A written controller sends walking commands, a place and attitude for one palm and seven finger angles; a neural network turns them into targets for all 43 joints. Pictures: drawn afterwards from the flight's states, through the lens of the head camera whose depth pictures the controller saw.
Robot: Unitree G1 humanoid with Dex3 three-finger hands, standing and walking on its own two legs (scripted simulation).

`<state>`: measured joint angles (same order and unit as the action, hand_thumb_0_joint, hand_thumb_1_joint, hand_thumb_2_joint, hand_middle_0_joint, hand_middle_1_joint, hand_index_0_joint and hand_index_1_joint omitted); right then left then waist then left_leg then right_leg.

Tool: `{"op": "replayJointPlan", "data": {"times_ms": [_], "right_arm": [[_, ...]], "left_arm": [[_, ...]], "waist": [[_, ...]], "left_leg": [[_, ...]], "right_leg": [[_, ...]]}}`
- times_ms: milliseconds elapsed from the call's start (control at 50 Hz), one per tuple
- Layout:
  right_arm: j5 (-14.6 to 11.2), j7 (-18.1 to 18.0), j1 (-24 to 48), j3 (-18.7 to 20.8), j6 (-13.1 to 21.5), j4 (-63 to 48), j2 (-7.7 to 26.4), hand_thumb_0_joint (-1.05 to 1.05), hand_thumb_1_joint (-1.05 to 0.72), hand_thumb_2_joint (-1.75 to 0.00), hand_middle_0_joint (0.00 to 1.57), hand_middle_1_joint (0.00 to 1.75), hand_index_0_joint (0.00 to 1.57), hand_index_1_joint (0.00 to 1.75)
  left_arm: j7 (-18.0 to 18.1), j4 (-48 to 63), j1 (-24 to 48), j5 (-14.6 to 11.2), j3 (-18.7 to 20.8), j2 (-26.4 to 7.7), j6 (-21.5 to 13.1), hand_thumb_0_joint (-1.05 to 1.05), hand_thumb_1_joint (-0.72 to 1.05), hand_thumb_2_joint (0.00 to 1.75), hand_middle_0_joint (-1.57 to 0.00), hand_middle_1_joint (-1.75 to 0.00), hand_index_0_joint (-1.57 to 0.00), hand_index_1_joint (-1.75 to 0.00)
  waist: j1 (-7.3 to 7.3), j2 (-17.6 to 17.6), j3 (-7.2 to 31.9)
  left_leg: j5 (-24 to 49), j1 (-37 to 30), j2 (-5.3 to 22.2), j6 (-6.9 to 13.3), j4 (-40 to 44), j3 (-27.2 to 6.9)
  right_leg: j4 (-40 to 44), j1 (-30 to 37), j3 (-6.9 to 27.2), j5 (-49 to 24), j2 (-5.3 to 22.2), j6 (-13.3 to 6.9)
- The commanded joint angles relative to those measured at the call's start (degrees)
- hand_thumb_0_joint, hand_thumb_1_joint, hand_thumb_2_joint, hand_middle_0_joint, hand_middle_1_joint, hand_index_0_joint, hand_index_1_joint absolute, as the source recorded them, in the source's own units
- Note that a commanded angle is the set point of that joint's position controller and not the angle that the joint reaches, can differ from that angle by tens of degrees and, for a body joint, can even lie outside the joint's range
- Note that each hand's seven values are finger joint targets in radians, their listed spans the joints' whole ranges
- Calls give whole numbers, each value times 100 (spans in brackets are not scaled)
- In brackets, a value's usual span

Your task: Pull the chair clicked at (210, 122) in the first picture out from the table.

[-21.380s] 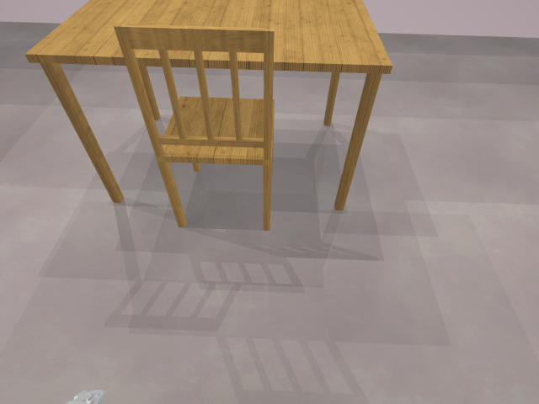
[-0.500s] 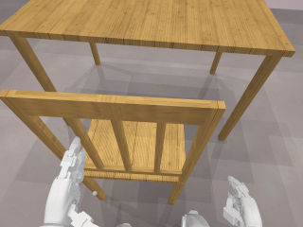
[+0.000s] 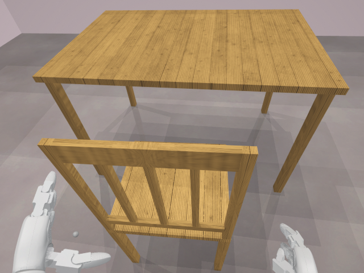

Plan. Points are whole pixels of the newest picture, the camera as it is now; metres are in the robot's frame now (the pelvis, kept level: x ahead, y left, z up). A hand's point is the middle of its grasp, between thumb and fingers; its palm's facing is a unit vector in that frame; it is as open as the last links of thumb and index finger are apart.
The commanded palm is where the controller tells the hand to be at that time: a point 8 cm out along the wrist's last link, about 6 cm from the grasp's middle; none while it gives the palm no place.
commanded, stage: draw the hand back to the body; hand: left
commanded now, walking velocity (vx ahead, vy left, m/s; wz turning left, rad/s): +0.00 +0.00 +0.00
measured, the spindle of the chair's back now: (157, 198) +0.32 +0.10 -0.06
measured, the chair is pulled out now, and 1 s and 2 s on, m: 0.32 0.32 0.32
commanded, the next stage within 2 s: step back with the hand held close in 0.86 s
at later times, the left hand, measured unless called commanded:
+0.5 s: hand (26, 183) +0.20 +0.25 +0.20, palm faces +0.49 -0.75 -0.45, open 9.2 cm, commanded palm +0.15 +0.29 +0.21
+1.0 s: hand (25, 180) +0.21 +0.26 +0.20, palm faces +0.48 -0.77 -0.42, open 7.4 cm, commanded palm +0.16 +0.29 +0.21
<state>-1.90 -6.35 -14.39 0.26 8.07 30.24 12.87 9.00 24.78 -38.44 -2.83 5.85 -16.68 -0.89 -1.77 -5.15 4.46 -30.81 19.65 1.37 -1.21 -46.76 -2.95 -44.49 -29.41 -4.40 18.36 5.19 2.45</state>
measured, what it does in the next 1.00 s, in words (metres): stands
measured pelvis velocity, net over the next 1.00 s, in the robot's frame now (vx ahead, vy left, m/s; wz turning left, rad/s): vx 0.01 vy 0.00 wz -0.05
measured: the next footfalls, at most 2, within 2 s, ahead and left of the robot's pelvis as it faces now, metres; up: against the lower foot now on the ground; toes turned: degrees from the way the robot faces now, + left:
none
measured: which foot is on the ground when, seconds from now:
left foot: down 0.00-1.00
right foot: down 0.00-1.00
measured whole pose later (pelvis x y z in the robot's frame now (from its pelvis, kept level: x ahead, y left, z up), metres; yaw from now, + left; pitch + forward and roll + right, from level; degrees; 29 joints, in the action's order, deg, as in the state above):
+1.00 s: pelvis +0.01 +0.00 +0.03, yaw -3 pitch -4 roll -1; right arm -0.7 -4.2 -11.2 1.1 10.6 37.8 12.8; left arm 10.3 23.4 -27.5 -2.5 20.1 -18.6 -5.5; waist -3.4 -5.6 -1.7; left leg -22.3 0.8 2.1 -1.1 -26.8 0.2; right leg -27.8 -12.8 -2.6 11.2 3.6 2.4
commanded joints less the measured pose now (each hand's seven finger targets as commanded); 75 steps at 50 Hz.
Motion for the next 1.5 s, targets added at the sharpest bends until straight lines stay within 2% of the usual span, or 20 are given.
{"op": "replayJointPlan", "data": {"times_ms": [0, 120, 400, 460, 520, 560, 620, 700, 780, 820, 880, 960, 980, 1000, 1020, 1080, 1180, 1260, 1420, 1480], "right_arm": [[18, -77, 705, 110, 422, -747, 539, 0, -90, -90, 20, 30, 20, 30], [59, 25, 827, 112, 516, -535, 504, 0, -90, -90, 20, 30, 20, 30], [89, 125, 969, 195, 586, -277, 523, 0, -90, -90, 20, 30, 20, 30], [83, 121, 936, 233, 574, -218, 539, 0, -90, -90, 20, 30, 20, 30], [71, 151, 974, 249, 540, -170, 529, 0, -90, -90, 20, 30, 20, 30], [74, 158, 986, 284, 498, -185, 582, 0, -90, -90, 20, 30, 20, 30], [74, 166, 1021, 268, 536, -200, 556, 0, -90, -90, 20, 30, 20, 30], [85, 137, 1053, 269, 590, -195, 568, 0, -90, -90, 20, 30, 20, 30], [86, 121, 1004, 272, 601, -161, 540, 0, -90, -90, 20, 30, 20, 30], [85, 124, 1017, 246, 609, -151, 530, 0, -90, -90, 20, 30, 20, 30], [87, 136, 1007, 261, 558, -151, 554, 0, -90, -90, 20, 30, 20, 30], [109, 161, 1020, 228, 588, -173, 576, 0, -90, -90, 20, 30, 20, 30], [52, 154, 909, 292, 432, -279, 688, 0, -90, -90, 20, 30, 20, 30], [67, 130, 851, 259, 352, -197, 628, 0, -90, -90, 20, 30, 20, 30], [77, 141, 879, 276, 305, -194, 609, 0, -90, -90, 20, 30, 20, 30], [118, 233, 978, 315, 81, -341, 666, 0, -90, -90, 20, 30, 20, 30], [115, 271, 1064, 402, -164, -533, 565, 0, -90, -90, 20, 30, 20, 30], [79, 193, 1070, 430, -197, -551, 458, 0, -90, -90, 20, 30, 20, 30], [77, 129, 914, 420, -136, -461, 465, 0, -90, -90, 20, 30, 20, 30], [86, 114, 858, 410, -142, -478, 492, 0, -90, -90, 20, 30, 20, 30]], "left_arm": [[280, 1235, 644, 135, 725, -833, -378, 0, 7, 50, -8, -13, -8, -13], [264, 1105, 710, 159, 1036, -830, -513, 0, 28, 60, -12, -17, -12, -17], [274, 1157, 1370, 64, 2178, -1414, -790, 0, 79, 85, -19, -28, -19, -28], [273, 1073, 1515, 37, 2295, -1438, -853, 0, 90, 90, -20, -30, -20, -30], [209, 634, 1277, 36, 2034, -1082, -825, 0, 90, 90, -20, -30, -20, -30], [202, 734, 1296, 18, 2071, -1168, -866, 0, 90, 90, -20, -30, -20, -30], [205, 1052, 1380, 55, 2120, -1287, -907, 0, 90, 90, -20, -30, -20, -30], [257, 1259, 1418, 65, 2324, -1512, -897, 0, 90, 90, -20, -30, -20, -30], [269, 1124, 1366, 71, 2234, -1366, -880, 0, 90, 90, -20, -30, -20, -30], [252, 1099, 1452, 79, 2187, -1319, -867, 0, 90, 90, -20, -30, -20, -30], [241, 948, 1434, 50, 2143, -1251, -852, 0, 90, 90, -20, -30, -20, -30], [211, 1223, 1733, 62, 1944, -1174, -863, 0, 90, 90, -20, -30, -20, -30], [212, 1561, 2791, -14, 2952, -2192, -1177, 0, 90, 90, -20, -30, -20, -30], [172, 1303, 2909, 62, 2973, -2244, -1269, 0, 90, 90, -20, -30, -20, -30], [137, 813, 2252, 50, 2710, -1708, -1245, 0, 90, 90, -20, -30, -20, -30], [96, 645, 1195, 103, 2355, -1256, -1211, 0, 90, 90, -20, -30, -20, -30], [188, 1175, 608, 157, 2583, -1490, -1240, 0, 90, 90, -20, -30, -20, -30], [289, 1501, 479, 135, 2868, -1768, -1307, 0, 90, 90, -20, -30, -20, -30], [356, 1458, 598, 108, 2658, -1540, -1263, 0, 90, 90, -20, -30, -20, -30], [377, 1396, 772, 134, 2605, -1547, -1218, 0, 90, 90, -20, -30, -20, -30]], "waist": [[-23, 189, 69], [-110, 193, -163], [-187, 75, -151], [-176, 303, -117], [-159, 372, -345], [-171, 511, -236], [-199, 101, -57], [-205, 85, 7], [-194, 245, -121], [-188, 39, -205], [-173, 312, -282], [-156, 151, -222], [32, 341, -945], [73, 324, -904], [92, 448, -848], [87, 189, -307], [94, 397, 342], [93, 199, 502], [123, -134, 138], [113, 193, -29]], "left_leg": [[2005, 364, 12, 36, 1444, 206], [2419, -113, 50, 26, 1922, 245], [2655, -715, 71, 93, 2352, 422], [2729, -827, 87, 123, 2374, 459], [2652, -753, 92, 135, 2433, 493], [2626, -767, 98, 152, 2439, 470], [2684, -851, 78, 140, 2461, 487], [2766, -902, 97, 107, 2466, 465], [2787, -915, 127, 109, 2490, 482], [2739, -862, 114, 102, 2515, 496], [2686, -830, 136, 111, 2539, 483], [2792, -906, 130, 112, 2542, 477], [2117, -681, 282, 215, 2479, 518], [1712, -584, 248, 204, 2541, 418], [1744, -597, 249, 203, 2585, 403], [2603, -726, 377, 222, 2656, 387], [3774, -800, 528, 158, 2426, 350], [4115, -729, 589, 143, 2288, 303], [2945, -38, 681, 205, 2331, 222], [1864, 404, 583, 218, 2258, 214]], "right_leg": [[938, 1737, -74, -938, -88, -355], [1258, 2130, -47, -1258, -131, -360], [1795, 2606, 129, -1606, -163, -353], [1824, 2636, 120, -1710, -156, -334], [1889, 2551, 78, -1605, -150, -321], [1876, 2604, 87, -1585, -151, -318], [1881, 2679, 112, -1581, -137, -328], [1868, 2726, 133, -1660, -149, -343], [1857, 2640, 97, -1662, -157, -341], [1903, 2630, 115, -1597, -149, -352], [1882, 2582, 95, -1537, -169, -339], [1878, 2585, 97, -1606, -157, -345], [2214, 1963, 909, -1983, 70, -376], [2291, 1975, 964, -1723, 159, -422], [2245, 2104, 901, -1755, 153, -425], [1845, 2519, 635, -2510, 137, -329], [1492, 2798, 508, -3576, 214, -277], [1252, 2752, 470, -3771, 239, -251], [1072, 2506, 487, -2757, 158, -225], [1227, 2464, 681, -2399, 178, -249]]}}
